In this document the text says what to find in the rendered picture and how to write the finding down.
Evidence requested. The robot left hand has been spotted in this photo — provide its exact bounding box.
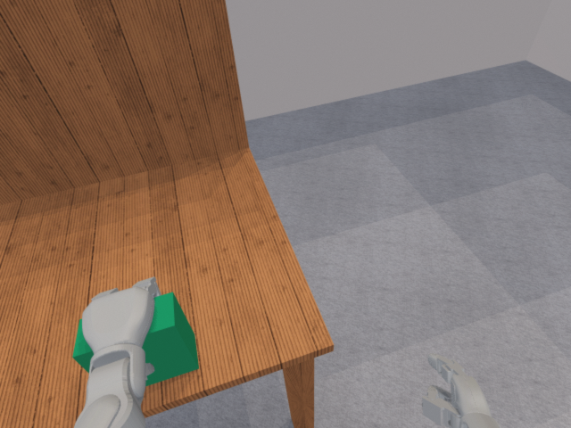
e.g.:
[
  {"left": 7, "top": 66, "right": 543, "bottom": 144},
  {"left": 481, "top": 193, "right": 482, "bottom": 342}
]
[{"left": 82, "top": 276, "right": 161, "bottom": 380}]

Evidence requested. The table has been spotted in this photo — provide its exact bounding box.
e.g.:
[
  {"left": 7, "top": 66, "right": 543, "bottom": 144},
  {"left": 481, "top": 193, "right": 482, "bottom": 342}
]
[{"left": 0, "top": 0, "right": 334, "bottom": 428}]

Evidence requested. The sponge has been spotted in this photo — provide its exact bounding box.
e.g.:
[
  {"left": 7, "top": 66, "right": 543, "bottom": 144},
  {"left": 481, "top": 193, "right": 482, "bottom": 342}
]
[{"left": 72, "top": 292, "right": 199, "bottom": 386}]

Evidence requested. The robot right hand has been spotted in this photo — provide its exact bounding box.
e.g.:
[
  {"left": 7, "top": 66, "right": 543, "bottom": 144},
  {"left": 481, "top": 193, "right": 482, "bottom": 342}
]
[{"left": 422, "top": 353, "right": 492, "bottom": 428}]

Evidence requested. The robot left forearm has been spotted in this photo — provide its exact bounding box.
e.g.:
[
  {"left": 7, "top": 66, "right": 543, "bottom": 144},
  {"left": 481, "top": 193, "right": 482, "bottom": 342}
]
[{"left": 74, "top": 343, "right": 146, "bottom": 428}]

